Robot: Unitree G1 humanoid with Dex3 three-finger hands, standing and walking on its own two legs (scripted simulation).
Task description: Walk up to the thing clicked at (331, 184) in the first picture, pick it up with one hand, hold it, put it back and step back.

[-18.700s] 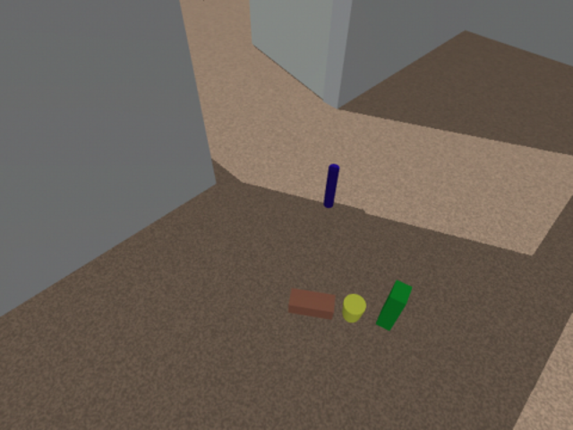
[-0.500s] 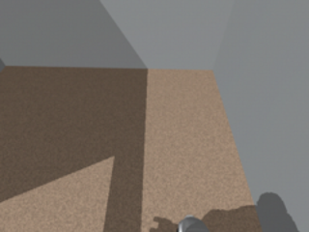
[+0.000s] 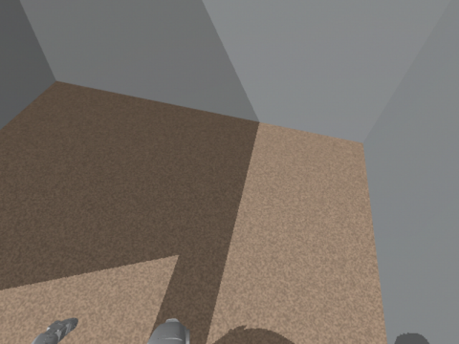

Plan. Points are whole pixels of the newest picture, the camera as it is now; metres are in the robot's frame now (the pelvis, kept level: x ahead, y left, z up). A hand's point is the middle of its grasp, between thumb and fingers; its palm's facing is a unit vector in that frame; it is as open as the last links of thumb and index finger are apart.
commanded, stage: walk up
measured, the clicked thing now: out of the picture -0.54 +1.23 -0.65
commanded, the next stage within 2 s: none
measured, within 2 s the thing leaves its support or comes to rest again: neither
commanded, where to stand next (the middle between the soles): +0.28 -0.02 m, yaw +114 degrees
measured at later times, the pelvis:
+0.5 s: pelvis +0.20 -0.07 -0.02, yaw +23 degrees
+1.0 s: pelvis +0.27 -0.11 -0.02, yaw +52 degrees
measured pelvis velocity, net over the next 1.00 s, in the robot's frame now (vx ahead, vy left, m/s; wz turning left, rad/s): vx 0.27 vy -0.11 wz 0.91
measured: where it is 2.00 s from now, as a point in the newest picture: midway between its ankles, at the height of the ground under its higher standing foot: (240, 333)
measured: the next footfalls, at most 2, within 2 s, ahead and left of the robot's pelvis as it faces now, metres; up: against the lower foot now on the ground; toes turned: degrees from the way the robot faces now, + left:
left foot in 0.04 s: +0.16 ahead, +0.14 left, +0.00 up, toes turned +8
right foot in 0.46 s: +0.37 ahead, -0.16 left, +0.00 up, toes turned +21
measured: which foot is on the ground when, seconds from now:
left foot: up 0.00-0.02, down 0.04-0.46, up 0.48-0.82, down 0.84-1.00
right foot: down 0.00-0.06, up 0.08-0.44, down 0.46-1.00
